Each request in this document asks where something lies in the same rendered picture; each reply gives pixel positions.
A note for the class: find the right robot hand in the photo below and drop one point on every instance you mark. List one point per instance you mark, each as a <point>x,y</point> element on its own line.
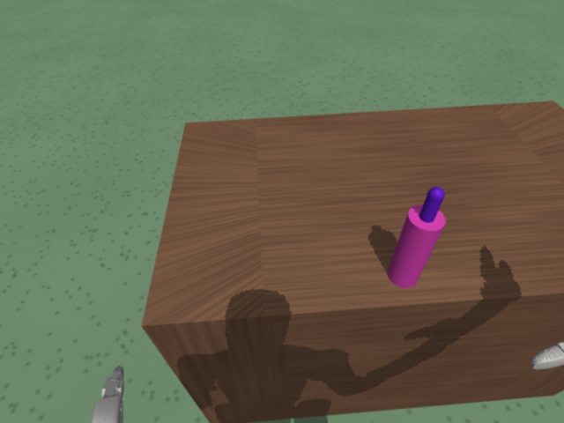
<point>550,357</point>

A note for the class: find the bottle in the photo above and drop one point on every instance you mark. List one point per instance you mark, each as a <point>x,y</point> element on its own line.
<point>422,228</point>

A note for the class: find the left robot hand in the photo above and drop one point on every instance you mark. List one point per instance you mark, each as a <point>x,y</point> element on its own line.
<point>108,409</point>

